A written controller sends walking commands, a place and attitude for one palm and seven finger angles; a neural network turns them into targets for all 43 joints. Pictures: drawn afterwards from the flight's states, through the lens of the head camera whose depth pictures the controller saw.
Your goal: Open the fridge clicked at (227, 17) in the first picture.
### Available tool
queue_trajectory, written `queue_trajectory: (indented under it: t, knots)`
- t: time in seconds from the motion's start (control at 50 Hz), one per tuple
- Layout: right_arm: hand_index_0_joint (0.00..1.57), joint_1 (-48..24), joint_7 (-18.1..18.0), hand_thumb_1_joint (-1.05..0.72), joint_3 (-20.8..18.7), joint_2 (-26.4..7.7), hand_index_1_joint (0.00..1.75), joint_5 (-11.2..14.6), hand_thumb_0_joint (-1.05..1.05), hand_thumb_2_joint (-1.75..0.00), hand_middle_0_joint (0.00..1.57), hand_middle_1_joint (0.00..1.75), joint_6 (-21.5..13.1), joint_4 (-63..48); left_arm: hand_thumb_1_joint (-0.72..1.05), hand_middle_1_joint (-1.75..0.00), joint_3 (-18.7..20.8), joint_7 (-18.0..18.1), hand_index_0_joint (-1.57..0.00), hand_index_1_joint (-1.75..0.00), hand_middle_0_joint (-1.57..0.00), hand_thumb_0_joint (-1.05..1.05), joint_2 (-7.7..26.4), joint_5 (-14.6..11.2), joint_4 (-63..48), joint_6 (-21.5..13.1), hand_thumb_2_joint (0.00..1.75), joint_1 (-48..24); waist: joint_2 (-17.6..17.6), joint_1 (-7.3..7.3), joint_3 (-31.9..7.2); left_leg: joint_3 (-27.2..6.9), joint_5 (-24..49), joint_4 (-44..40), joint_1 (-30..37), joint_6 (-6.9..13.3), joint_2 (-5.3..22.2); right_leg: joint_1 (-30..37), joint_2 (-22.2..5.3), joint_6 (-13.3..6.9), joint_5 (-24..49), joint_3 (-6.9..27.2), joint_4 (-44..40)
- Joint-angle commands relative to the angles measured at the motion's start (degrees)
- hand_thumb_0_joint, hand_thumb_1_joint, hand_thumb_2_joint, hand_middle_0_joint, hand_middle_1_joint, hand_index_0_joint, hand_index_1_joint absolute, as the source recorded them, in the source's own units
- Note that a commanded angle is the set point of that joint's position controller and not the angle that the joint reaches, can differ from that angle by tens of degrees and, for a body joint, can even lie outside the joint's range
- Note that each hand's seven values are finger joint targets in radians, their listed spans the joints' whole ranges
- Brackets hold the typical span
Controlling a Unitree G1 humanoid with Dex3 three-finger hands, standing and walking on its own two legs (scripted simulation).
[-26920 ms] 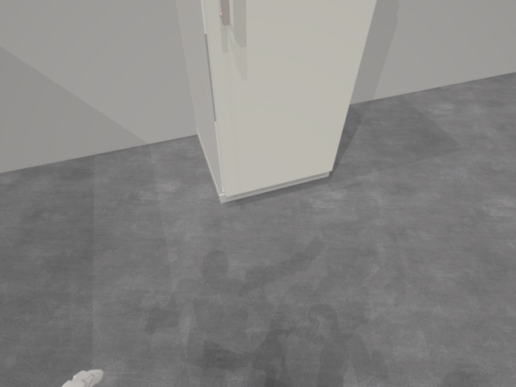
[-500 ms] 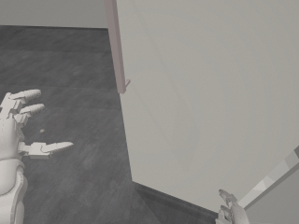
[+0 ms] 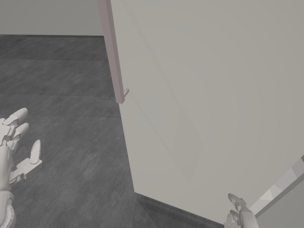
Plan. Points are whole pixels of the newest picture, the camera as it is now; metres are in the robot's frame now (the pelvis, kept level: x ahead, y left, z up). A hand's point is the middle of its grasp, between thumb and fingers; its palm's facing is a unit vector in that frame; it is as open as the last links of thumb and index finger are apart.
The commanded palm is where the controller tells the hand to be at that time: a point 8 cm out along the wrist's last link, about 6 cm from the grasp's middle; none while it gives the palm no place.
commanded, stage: draw the hand back to the body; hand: left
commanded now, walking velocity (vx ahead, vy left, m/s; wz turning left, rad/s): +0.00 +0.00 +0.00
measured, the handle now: (117, 52) +0.44 +0.16 +0.27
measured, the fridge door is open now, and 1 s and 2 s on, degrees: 73 73 73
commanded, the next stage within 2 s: step back with the hand held close in 0.32 s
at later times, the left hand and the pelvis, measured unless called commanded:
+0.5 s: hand (40, 158) +0.19 +0.26 +0.16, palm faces +0.48 -0.79 -0.38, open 7.4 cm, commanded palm +0.13 +0.29 +0.17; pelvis +0.00 -0.01 +0.00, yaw +0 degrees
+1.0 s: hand (5, 188) +0.12 +0.29 +0.16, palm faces +0.46 -0.76 -0.47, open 7.4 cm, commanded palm +0.06 +0.32 +0.17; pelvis -0.08 +0.02 -0.02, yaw +0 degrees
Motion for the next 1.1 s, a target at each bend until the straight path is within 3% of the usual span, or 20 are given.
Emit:
queue_trajectory:
  t: [0.0, 0.06, 0.32, 0.36, 0.4, 0.42, 0.44, 0.46, 0.48, 0.5, 0.58, 0.66, 0.7, 0.78, 0.86, 0.92, 1.02, 1.06, 1.08]
  knots:
    - [0.2, -6.98, -0.84, -0.9, -2.21, -5.78, 0.3, 0.06, 0.0, -0.9, 0.2, 0.3, -3.31, -8.61, 0.9, -0.3, 6.3, 1.47, -0.2, -0.3, -0.2, 0.0, 11.46, 0.4, -12.91, -3.76, 0.9, -8.18, 1.93, -0.83, -3.99, -1.46, 13.07, -3.38, 1.85, 0.92, -0.38, -2.33, 1.75, -1.74, 11.57, -0.44, -2.85]
    - [0.2, -7.05, -1.12, -0.9, -2.18, -5.93, 0.3, -0.03, 0.0, -0.9, 0.2, 0.3, -3.37, -8.36, 0.9, -0.3, 5.94, 1.45, -0.2, -0.3, -0.2, 0.0, 11.04, 0.35, -11.51, -3.6, 0.9, -7.58, 0.05, -0.69, -3.56, -1.4, 12.63, -3.37, 1.99, 1.21, -0.44, -2.42, 1.65, -1.67, 11.44, -0.44, -3.48]
    - [0.2, -7.85, -1.04, -0.9, -2.14, -5.35, 0.3, -0.07, 0.0, -0.9, 0.2, 0.3, -3.27, -8.31, 0.9, -0.3, 6.89, 1.23, -0.2, -0.3, -0.2, 0.0, 11.63, 0.24, -11.77, -4.03, 0.9, -6.8, 0.97, -0.23, -4.16, -1.0, 13.05, -3.35, 2.54, 1.37, -0.65, -1.57, 1.56, -1.46, 12.59, -0.02, -3.77]
    - [0.2, -7.88, -1.09, -0.9, -2.25, -5.51, 0.3, -0.1, 0.0, -0.9, 0.2, 0.3, -3.24, -8.27, 0.9, -0.3, 6.92, 1.13, -0.2, -0.3, -0.2, 0.0, 11.71, 0.16, -11.29, -4.03, 0.9, -5.9, -0.45, -0.17, -3.46, -1.01, 13.21, -3.34, 2.02, 1.46, -0.51, -1.35, 1.51, -1.43, 12.85, -0.03, -4.04]
    - [0.2, -8.03, -1.07, -0.9, -2.28, -5.27, 0.3, 0.08, 0.0, -0.9, 0.2, 0.3, -3.17, -8.26, 0.9, -0.3, 6.53, 1.02, -0.2, -0.3, -0.2, 0.0, 11.2, 0.01, -11.17, -4.08, 0.9, -6.28, 0.21, -0.42, -2.86, -0.81, 11.99, -3.49, 2.22, 1.43, -0.46, -2.27, 1.51, -1.28, 11.46, 0.14, -4.42]
    - [0.2, -8.18, -0.97, -0.9, -1.98, -5.31, 0.3, -0.04, 0.0, -0.9, 0.2, 0.3, -3.47, -8.37, 0.9, -0.3, 3.43, 0.85, -0.2, -0.3, -0.2, 0.0, 9.27, 0.5, -13.26, -4.42, 0.9, -9.82, 2.21, -0.86, -3.46, -0.87, 11.74, -3.59, 2.69, 1.43, -0.78, -2.31, 1.45, -1.34, 11.21, 0.07, -4.24]
    - [0.2, -8.73, -0.63, -0.9, -1.69, -6.38, 0.3, 1.05, 0.0, -0.9, 0.2, 0.3, -2.21, -11.16, 0.9, -0.3, 10.32, 1.79, -0.2, -0.3, -0.2, 0.0, 17.05, 0.94, -16.57, -6.85, 0.9, -15.76, 0.39, -3.13, 0.47, -1.21, 8.18, -0.15, -2.13, 2.04, 0.72, -9.48, -1.51, -1.46, 14.67, 5.36, -6.56]
    - [0.2, -8.43, -0.77, -0.9, -1.4, -5.56, 0.3, 0.82, 0.0, -0.9, 0.2, 0.3, -1.32, -9.66, 0.9, -0.3, 10.52, 1.77, -0.2, -0.3, -0.2, 0.0, 17.04, 1.31, -13.76, -7.83, 0.9, -14.35, -1.49, -3.23, -0.25, -2.41, 7.03, 0.9, -2.99, 1.94, 0.45, -9.38, -3.34, -2.04, 16.34, 5.59, -6.18]
    - [0.2, -7.94, -0.77, -0.9, -1.68, -5.14, 0.3, 0.57, 0.0, -0.9, 0.2, 0.3, -0.58, -9.35, 0.9, -0.3, 7.58, 1.53, -0.2, -0.3, -0.2, 0.0, 13.02, 1.36, -10.25, -7.59, 0.9, -6.95, -5.49, -3.55, -1.77, -1.96, 8.55, 2.68, -2.77, 1.87, 0.7, -10.36, -4.33, -2.05, 19.18, 5.53, -5.24]
    - [0.2, -7.49, -0.56, -0.9, -2.11, -5.43, 0.3, 0.57, 0.0, -0.9, 0.2, 0.3, 0.06, -10.14, 0.9, -0.3, 6.15, 1.29, -0.2, -0.3, -0.2, 0.0, 11.42, 1.56, -10.33, -7.46, 0.9, -4.37, -6.29, -3.6, -4.11, -1.62, 10.4, 3.8, -2.72, 1.8, 0.76, -10.06, -5.04, -2.02, 21.93, 5.47, -3.9]
    - [0.2, -6.78, -0.89, -0.9, -3.02, -5.87, 0.3, 0.89, 0.0, -0.9, 0.2, 0.3, 2.0, -12.92, 0.9, -0.3, 8.65, 1.89, -0.2, -0.3, -0.2, 0.0, 13.26, 1.39, -14.52, -8.17, 0.9, 2.27, -0.82, -3.47, -12.4, -1.94, 21.02, 3.61, -1.96, 1.64, 2.33, -6.84, -4.44, -1.52, 27.26, 3.97, 2.01]
    - [0.2, -7.13, -1.35, -0.9, -3.3, -6.07, 0.3, 1.07, 0.0, -0.9, 0.2, 0.3, 3.03, -14.73, 0.9, -0.3, 11.53, 2.56, -0.2, -0.3, -0.2, 0.0, 15.66, 0.98, -17.19, -9.12, 0.9, 4.33, 0.46, -3.12, -13.44, -3.57, 23.76, 2.38, -4.21, 1.72, 3.34, -6.62, -2.61, -1.05, 24.67, 3.17, 4.61]
    - [0.2, -6.68, -1.5, -0.9, -3.29, -6.0, 0.3, 1.31, 0.0, -0.9, 0.2, 0.3, 3.23, -15.31, 0.9, -0.3, 11.18, 2.68, -0.2, -0.3, -0.2, 0.0, 15.06, 0.82, -16.89, -9.57, 0.9, 4.51, -0.21, -3.3, -11.66, -4.27, 20.56, 0.92, -6.21, 1.89, 3.87, -7.87, -1.66, -0.68, 20.53, 3.14, 4.98]
    - [0.2, -6.03, -1.84, -0.9, -3.53, -6.7, 0.3, 1.37, 0.0, -0.9, 0.2, 0.3, 2.4, -15.54, 0.9, -0.3, 11.18, 3.08, -0.2, -0.3, -0.2, 0.0, 14.61, 1.23, -17.12, -10.79, 0.9, 3.62, 3.18, -3.36, -9.83, -6.07, 10.75, -2.7, -12.57, 2.93, 5.19, -6.18, 0.03, -0.3, 14.55, 3.01, 7.26]
    - [0.2, -5.81, -1.85, -0.9, -3.66, -7.53, 0.3, 1.52, 0.0, -0.9, 0.2, 0.3, 0.68, -15.37, 0.9, -0.3, 10.97, 3.33, -0.2, -0.3, -0.2, 0.0, 13.32, 2.48, -16.39, -12.22, 0.9, 1.09, 6.24, -3.44, -6.45, -9.46, -12.39, -8.59, -26.38, 5.2, 7.16, -0.7, 1.7, -0.01, 7.51, 2.48, 12.44]
    - [0.2, -4.49, -1.65, -0.9, -3.77, -7.55, 0.3, 1.61, 0.0, -0.9, 0.2, 0.3, -0.56, -14.81, 0.9, -0.3, 10.52, 3.47, -0.2, -0.3, -0.2, 0.0, 12.38, 3.15, -15.68, -13.33, 0.9, 0.43, 3.71, -3.96, -5.21, -9.86, -21.39, -7.69, -30.98, 5.71, 7.04, -1.02, 1.15, -0.22, 4.13, 3.89, 12.17]
    - [0.2, -3.42, -1.47, -0.9, -3.66, -6.66, 0.3, 0.91, 0.0, -0.9, 0.2, 0.3, -2.31, -13.31, 0.9, -0.3, 10.42, 3.93, -0.2, -0.3, -0.2, 0.0, 13.33, 3.49, -17.64, -14.8, 0.9, -1.85, -2.16, -4.52, -3.74, -7.69, -20.55, 0.06, -24.53, 3.73, 3.13, -13.19, -2.51, -2.59, -9.8, 8.76, 2.38]
    - [0.2, -3.37, -1.5, -0.9, -3.53, -6.53, 0.3, 0.46, 0.0, -0.9, 0.2, 0.3, -2.98, -12.26, 0.9, -0.3, 11.28, 4.34, -0.2, -0.3, -0.2, 0.0, 15.05, 3.49, -19.73, -15.39, 0.9, -3.49, -2.08, -4.67, -4.82, -7.37, -17.06, 1.88, -20.69, 3.13, 2.45, -16.3, -3.66, -3.24, -9.88, 9.73, 0.83]
    - [0.2, -3.22, -1.47, -0.9, -3.24, -6.03, 0.3, 0.53, 0.0, -0.9, 0.2, 0.3, -3.16, -11.85, 0.9, -0.3, 10.5, 4.48, -0.2, -0.3, -0.2, 0.0, 13.99, 3.31, -18.55, -15.53, 0.9, -2.86, -2.04, -4.81, -4.88, -7.46, -16.24, 2.25, -19.42, 2.89, 2.42, -17.61, -3.88, -3.36, -10.19, 9.62, 0.67]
